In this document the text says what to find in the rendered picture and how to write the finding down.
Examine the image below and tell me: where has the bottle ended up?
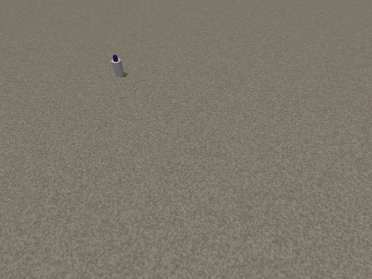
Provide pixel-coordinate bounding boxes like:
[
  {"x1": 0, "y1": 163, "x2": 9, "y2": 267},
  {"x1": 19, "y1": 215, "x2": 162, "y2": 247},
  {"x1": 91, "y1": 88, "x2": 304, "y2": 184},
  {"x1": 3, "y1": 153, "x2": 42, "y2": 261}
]
[{"x1": 111, "y1": 55, "x2": 124, "y2": 77}]

